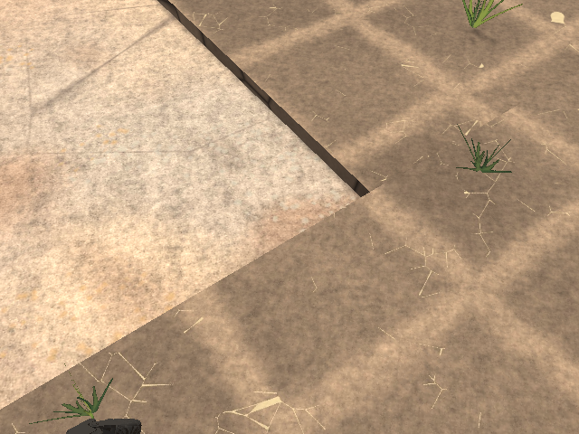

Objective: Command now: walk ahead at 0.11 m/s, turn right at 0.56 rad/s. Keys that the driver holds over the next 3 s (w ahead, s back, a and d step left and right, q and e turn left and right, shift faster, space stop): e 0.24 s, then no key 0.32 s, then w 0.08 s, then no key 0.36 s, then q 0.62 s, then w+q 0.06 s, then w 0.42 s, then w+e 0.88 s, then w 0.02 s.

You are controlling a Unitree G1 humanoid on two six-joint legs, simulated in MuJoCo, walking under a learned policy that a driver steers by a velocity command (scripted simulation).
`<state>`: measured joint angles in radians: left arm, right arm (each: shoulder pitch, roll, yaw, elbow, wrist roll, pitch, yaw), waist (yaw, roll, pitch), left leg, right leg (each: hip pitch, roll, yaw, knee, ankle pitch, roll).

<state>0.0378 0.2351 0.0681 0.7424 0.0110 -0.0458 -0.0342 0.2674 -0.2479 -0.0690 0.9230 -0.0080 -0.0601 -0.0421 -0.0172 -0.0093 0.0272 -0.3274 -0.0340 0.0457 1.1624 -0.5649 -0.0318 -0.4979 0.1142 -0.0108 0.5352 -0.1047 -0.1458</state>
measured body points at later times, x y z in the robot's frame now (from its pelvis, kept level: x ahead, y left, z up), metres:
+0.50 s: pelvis +0.07 +0.07 +0.02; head +0.11 +0.09 +0.47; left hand +0.29 +0.30 -0.09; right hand +0.14 -0.22 -0.07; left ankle +0.13 +0.17 -0.72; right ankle +0.04 -0.06 -0.64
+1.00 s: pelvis +0.09 +0.05 +0.01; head +0.10 +0.05 +0.46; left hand +0.27 +0.26 -0.11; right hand +0.14 -0.22 -0.11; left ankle +0.13 +0.17 -0.72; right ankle +0.01 -0.05 -0.72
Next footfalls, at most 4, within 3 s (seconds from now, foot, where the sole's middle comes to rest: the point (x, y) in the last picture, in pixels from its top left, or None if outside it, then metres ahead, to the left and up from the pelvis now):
0.36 left None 0.17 0.16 -0.76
0.72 right None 0.05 -0.06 -0.76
1.78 right None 0.11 -0.07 -0.76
2.24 left None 0.40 0.23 -0.76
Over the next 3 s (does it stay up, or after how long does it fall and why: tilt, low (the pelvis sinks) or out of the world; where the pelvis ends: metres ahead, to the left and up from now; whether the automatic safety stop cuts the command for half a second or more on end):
stays up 0.70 0.05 0.02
